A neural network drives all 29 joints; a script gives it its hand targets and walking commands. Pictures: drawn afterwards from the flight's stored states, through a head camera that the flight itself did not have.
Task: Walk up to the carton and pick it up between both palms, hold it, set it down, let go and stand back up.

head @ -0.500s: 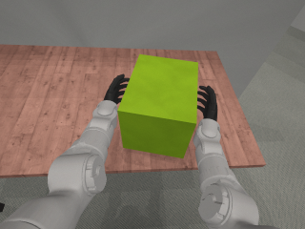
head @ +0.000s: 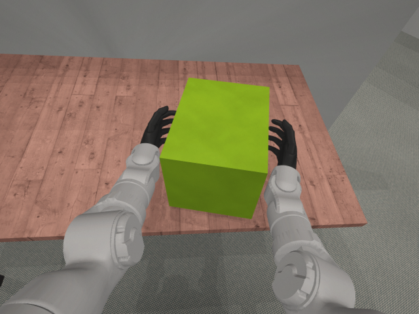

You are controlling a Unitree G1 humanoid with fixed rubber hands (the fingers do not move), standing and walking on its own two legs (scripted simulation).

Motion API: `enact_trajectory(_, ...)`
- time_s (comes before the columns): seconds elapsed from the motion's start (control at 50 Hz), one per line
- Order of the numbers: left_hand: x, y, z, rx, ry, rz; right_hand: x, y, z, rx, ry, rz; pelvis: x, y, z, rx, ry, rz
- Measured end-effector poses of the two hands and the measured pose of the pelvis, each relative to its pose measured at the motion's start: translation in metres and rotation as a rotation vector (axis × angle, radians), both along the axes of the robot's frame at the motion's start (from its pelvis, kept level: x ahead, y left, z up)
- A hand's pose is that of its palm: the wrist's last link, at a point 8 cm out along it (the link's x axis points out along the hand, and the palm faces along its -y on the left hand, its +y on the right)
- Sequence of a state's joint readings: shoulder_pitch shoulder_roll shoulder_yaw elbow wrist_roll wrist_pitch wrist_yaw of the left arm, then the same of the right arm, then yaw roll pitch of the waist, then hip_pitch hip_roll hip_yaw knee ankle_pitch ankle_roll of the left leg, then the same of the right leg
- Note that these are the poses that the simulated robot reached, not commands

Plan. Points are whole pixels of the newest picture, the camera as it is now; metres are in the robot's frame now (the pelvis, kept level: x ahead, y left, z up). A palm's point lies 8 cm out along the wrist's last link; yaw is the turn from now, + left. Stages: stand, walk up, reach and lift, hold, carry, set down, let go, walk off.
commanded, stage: set down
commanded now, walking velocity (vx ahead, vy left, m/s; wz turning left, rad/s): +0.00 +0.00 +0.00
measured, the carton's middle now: (219, 146) +0.44 -0.03 +0.02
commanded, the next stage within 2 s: none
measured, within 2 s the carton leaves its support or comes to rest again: rests again in 0.86 s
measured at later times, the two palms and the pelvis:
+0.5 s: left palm (153, 143) +0.43 +0.11 +0.04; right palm (284, 167) +0.37 -0.16 +0.04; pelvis +0.00 +0.01 +0.00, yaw +0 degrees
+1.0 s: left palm (149, 121) +0.46 +0.11 +0.08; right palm (283, 159) +0.38 -0.15 +0.06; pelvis -0.01 +0.01 -0.01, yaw -2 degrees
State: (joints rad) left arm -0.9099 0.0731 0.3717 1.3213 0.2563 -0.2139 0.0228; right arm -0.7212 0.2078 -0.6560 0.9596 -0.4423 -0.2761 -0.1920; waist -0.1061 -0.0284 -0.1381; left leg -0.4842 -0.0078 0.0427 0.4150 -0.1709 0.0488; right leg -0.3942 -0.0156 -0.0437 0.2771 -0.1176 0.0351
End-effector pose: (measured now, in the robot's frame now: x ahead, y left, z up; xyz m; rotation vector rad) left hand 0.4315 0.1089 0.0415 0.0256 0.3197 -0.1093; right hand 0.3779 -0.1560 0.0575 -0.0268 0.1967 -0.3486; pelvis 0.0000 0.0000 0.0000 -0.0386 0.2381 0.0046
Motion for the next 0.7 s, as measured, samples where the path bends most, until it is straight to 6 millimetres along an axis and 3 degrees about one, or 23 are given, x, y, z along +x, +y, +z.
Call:
enact_trajectory(0.3,0.002,-0.004,0.0,-0.007,0.003,-0.008,-0.006,-0.004,-0.012,0.013,0.028,-0.011,-0.004,0.005,-0.001,0.003,0.003,-0.005)
enact_trajectory(0.7,0.004,-0.002,-0.004,-0.018,-0.018,-0.02,-0.006,-0.004,-0.013,-0.008,0.028,0.016,-0.004,0.006,-0.003,-0.002,0.02,-0.013)
